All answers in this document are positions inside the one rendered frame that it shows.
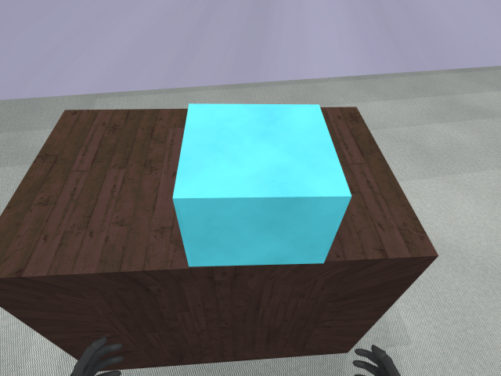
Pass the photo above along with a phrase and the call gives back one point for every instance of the robot right hand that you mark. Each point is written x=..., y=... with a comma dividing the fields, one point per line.
x=385, y=365

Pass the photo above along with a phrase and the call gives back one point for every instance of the carton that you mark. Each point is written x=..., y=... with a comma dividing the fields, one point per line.
x=258, y=184

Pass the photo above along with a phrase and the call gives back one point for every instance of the pedestal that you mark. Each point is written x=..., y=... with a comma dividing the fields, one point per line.
x=90, y=247

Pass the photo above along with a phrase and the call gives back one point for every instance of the robot left hand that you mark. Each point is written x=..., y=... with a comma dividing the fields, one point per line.
x=88, y=364

